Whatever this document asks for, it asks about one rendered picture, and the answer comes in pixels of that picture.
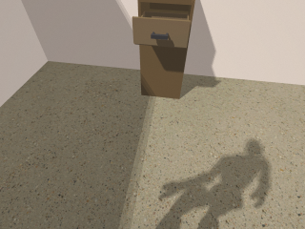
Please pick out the drawer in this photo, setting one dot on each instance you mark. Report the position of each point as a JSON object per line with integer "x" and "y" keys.
{"x": 176, "y": 25}

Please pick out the handle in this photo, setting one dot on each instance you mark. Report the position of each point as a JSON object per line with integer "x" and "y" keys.
{"x": 159, "y": 36}

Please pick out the cabinet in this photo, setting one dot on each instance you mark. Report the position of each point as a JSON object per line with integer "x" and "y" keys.
{"x": 162, "y": 68}

